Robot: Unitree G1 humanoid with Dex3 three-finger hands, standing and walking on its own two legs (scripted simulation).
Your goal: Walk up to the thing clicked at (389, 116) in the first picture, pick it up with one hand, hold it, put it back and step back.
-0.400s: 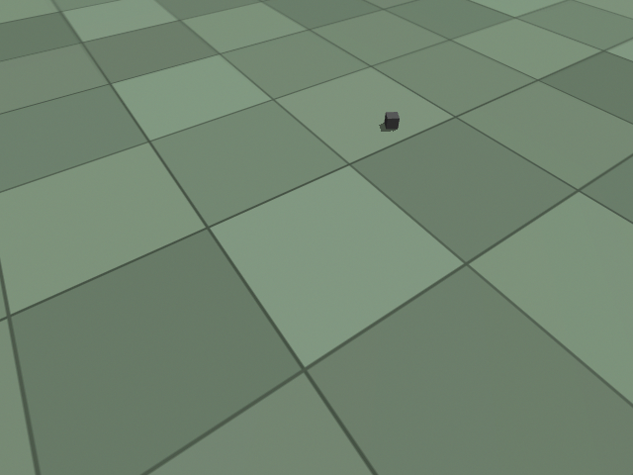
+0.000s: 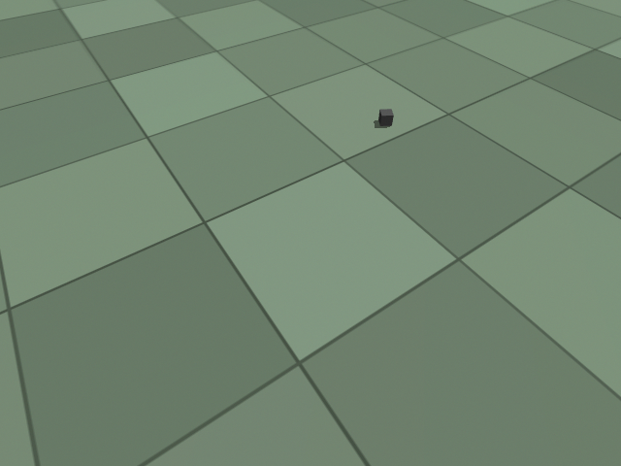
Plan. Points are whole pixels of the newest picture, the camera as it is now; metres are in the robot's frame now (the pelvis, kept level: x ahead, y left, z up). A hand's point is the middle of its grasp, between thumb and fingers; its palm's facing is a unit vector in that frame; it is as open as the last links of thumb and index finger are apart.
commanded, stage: stand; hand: left
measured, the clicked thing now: (385, 117) +2.00 -0.40 -0.75
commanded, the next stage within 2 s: walk up in 0.72 s
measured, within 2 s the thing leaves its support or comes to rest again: neither
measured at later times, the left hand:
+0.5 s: hand out of the picture +0.08 +0.25 -0.16, palm faces -0.02 -0.94 -0.33, open 7.4 cm
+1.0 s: hand (134, 447) +0.19 +0.26 -0.12, palm faces -0.26 -0.86 -0.45, open 7.4 cm
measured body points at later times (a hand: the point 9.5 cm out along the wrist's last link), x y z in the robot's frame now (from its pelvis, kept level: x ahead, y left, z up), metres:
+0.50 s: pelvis +0.00 +0.00 +0.00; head +0.01 +0.00 +0.45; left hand +0.08 +0.30 -0.13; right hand +0.08 -0.30 -0.13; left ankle +0.00 +0.12 -0.75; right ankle +0.00 -0.12 -0.75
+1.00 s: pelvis +0.06 -0.02 -0.02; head +0.04 -0.06 +0.43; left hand +0.21 +0.31 -0.09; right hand +0.08 -0.38 -0.14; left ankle +0.00 +0.12 -0.75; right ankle +0.06 -0.17 -0.73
